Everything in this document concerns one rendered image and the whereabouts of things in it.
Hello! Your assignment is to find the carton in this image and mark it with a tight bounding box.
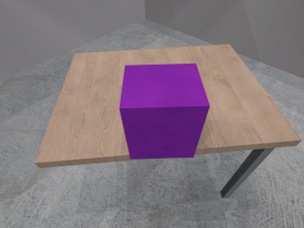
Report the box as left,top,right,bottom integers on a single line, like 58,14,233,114
119,64,210,160

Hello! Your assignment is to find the table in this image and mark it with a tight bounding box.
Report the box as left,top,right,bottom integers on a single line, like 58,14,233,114
34,44,302,199

